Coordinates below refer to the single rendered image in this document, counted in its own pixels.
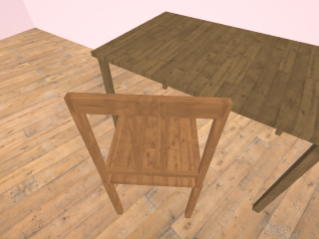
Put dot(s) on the chair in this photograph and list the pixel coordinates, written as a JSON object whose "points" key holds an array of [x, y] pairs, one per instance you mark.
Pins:
{"points": [[155, 142]]}

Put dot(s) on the table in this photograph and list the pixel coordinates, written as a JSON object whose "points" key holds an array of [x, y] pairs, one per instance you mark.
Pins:
{"points": [[269, 79]]}

